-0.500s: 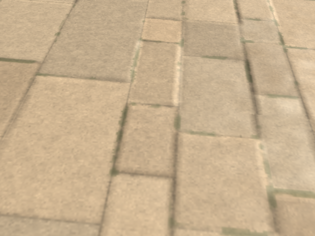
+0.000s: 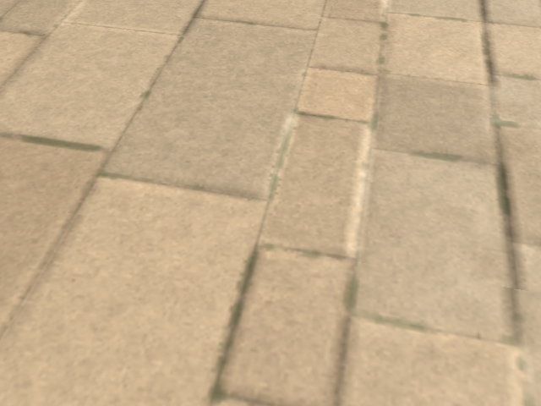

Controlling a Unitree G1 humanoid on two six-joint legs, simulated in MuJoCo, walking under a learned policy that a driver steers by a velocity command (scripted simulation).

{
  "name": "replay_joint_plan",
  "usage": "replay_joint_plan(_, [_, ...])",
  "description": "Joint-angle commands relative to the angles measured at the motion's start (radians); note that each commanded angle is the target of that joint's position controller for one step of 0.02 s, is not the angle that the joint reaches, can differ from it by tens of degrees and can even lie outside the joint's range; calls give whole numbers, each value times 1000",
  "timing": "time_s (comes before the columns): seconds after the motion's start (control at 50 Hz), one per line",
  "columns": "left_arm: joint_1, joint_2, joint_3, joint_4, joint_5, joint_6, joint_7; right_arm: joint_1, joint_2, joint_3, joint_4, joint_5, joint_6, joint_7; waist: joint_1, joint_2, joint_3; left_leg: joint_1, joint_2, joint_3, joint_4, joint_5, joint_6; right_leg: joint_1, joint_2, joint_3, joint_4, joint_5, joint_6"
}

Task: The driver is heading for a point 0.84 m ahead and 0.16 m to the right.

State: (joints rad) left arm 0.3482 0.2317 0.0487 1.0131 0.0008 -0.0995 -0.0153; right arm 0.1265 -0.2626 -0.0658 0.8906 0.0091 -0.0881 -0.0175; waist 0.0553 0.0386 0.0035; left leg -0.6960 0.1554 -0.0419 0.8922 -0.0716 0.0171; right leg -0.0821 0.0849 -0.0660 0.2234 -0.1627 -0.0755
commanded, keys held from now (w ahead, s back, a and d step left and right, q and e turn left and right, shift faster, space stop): w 0.10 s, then w+e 0.80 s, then w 0.10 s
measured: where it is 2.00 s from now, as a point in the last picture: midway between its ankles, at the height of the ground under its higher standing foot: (362, 297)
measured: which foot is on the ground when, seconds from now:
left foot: up 0.00-0.20, down 0.22-0.80, up 0.82-1.00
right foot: down 0.00-0.24, up 0.26-0.76, down 0.78-1.00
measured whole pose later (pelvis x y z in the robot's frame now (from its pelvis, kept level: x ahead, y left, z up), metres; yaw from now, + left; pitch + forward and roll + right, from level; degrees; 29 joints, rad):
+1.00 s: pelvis +0.54 -0.06 +0.00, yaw -26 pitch +1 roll +0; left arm 0.28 0.25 0.08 0.82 -0.01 -0.06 -0.02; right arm 0.11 -0.29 -0.08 0.81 0.00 -0.11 -0.01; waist 0.03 0.03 0.05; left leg -0.60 0.13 -0.06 1.08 -0.28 -0.02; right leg -0.23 0.11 0.01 0.38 -0.17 -0.11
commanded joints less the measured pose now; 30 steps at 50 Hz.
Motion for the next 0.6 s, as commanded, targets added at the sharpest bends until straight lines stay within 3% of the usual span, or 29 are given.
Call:
replay_joint_plan(0.02, [-22,156,27,-59,-9,-10,16,-58,-23,2,-57,-1,-10,11,-18,-77,65,52,-24,31,-195,169,-9,-95,-250,129,-132,182,-136])
replay_joint_plan(0.08, [48,166,30,-34,-19,-2,18,-156,-24,11,-87,9,-13,26,19,-79,81,59,-53,49,-299,186,-7,-12,-273,123,-109,161,-130])
replay_joint_plan(0.14, [89,168,35,-13,-24,16,22,-214,-45,9,-126,13,-23,45,16,-84,93,40,-67,28,-369,97,17,101,-329,162,-38,202,-119])
replay_joint_plan(0.18, [66,187,42,-20,-25,27,26,-156,-81,-5,-123,14,-32,50,-32,-110,58,144,-95,35,-402,22,36,131,-344,188,36,312,-100])
replay_joint_plan(0.2, [37,193,43,-31,-24,32,26,-63,-110,-21,-100,12,-37,48,-90,-118,3,284,-126,60,-424,7,53,116,-318,173,139,457,-83])
replay_joint_plan(0.22, [24,165,32,-43,-15,33,25,115,-166,-48,-50,9,-39,39,-168,-105,-116,544,-115,51,-404,26,85,27,-258,137,340,489,-52])
replay_joint_plan(0.24, [34,111,11,-77,8,31,24,302,-253,-68,-24,-9,-36,26,-217,29,-294,860,102,-181,-378,11,146,-188,-171,80,678,179,-11])
replay_joint_plan(0.26, [177,-19,-20,-72,-21,12,17,328,-285,-72,0,-18,-30,36,-137,310,-423,1128,296,-632,-529,-190,280,-533,-23,114,973,-414,32])
replay_joint_plan(0.28, [110,116,11,-60,-48,0,19,294,-168,-43,-18,-14,-31,36,-167,173,-342,1053,256,-616,-580,-275,234,-620,-80,220,1080,-408,23])
replay_joint_plan(0.3, [21,158,25,-88,-59,-4,22,208,-121,-28,-34,-10,-34,33,-155,119,-199,917,230,-443,-592,-223,185,-667,-125,197,1087,-310,12])
replay_joint_plan(0.32, [-17,145,27,-92,-52,-1,29,132,-99,-19,-44,-12,-37,34,-122,37,-129,774,195,-328,-623,-122,165,-622,-173,180,1055,-220,17])
replay_joint_plan(0.34, [-31,130,35,-92,-39,7,34,88,-76,-15,-42,-15,-38,35,-96,31,-73,670,159,-231,-659,-64,153,-584,-201,179,1003,-165,21])
replay_joint_plan(0.36, [-9,108,38,-90,-39,21,31,69,-61,-12,-36,-24,-41,35,-66,57,-54,604,133,-158,-690,-35,141,-525,-224,185,976,-126,20])
replay_joint_plan(0.4, [-1,68,39,-96,-43,46,26,68,-59,-15,-21,-25,-45,32,-46,56,-23,552,115,-62,-731,24,150,-510,-234,170,950,-95,23])
replay_joint_plan(0.46, [-67,66,45,-135,-33,65,25,89,-91,-28,-5,-27,-46,16,-43,23,22,552,119,30,-763,92,162,-598,-240,182,873,9,36])
replay_joint_plan(0.54, [-173,57,41,-179,-24,58,5,111,-116,-35,3,-27,-35,-2,-64,11,54,591,100,145,-779,121,146,-625,-226,147,656,177,46])
replay_joint_plan(0.6, [-288,44,29,-225,-20,54,-15,160,-137,-43,13,-17,-22,-11,-106,-9,88,651,116,202,-775,138,139,-637,-214,83,535,214,36])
